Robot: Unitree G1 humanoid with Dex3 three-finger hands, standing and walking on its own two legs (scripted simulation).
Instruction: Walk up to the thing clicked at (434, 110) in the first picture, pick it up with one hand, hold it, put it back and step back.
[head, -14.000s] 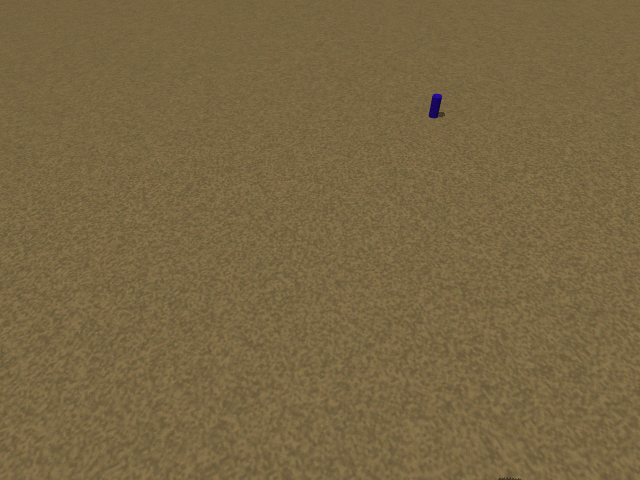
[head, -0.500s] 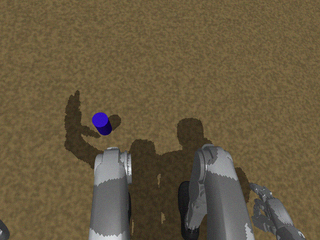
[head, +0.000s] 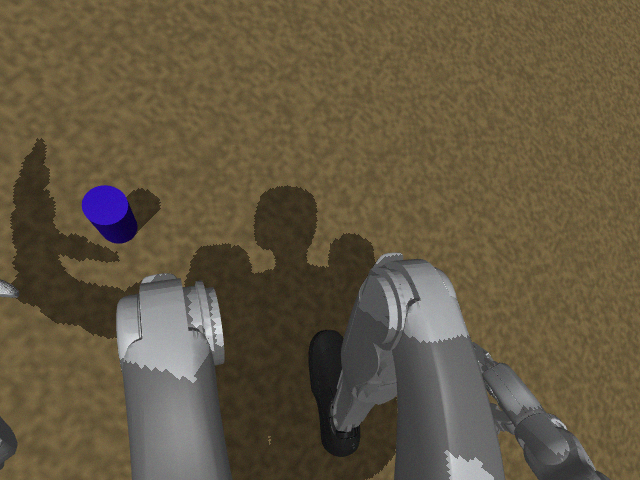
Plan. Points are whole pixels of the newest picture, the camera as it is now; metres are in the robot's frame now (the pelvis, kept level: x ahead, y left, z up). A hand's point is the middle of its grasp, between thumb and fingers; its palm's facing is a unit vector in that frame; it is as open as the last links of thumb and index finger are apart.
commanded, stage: approach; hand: left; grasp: from the side
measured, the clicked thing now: (113, 217) +0.43 +0.24 -0.25
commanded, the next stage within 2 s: close in in 0.08 s
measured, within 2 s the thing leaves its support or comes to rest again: neither
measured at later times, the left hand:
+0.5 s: hand (79, 225) +0.41 +0.27 -0.19, palm faces +0.12 -0.99 +0.04, open 17.5 cm
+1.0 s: hand (111, 227) +0.41 +0.23 -0.22, palm faces +0.13 -0.99 +0.00, open 16.4 cm
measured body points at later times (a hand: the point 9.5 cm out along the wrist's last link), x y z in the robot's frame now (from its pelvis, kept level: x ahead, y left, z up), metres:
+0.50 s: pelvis -0.02 +0.01 -0.03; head +0.21 +0.18 +0.32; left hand +0.39 +0.32 -0.19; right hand +0.15 -0.24 -0.06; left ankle +0.08 +0.12 -0.28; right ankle +0.12 -0.12 -0.28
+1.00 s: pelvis -0.02 +0.02 -0.03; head +0.23 +0.18 +0.30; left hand +0.40 +0.29 -0.21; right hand +0.12 -0.24 -0.06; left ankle +0.08 +0.12 -0.28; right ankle +0.12 -0.12 -0.28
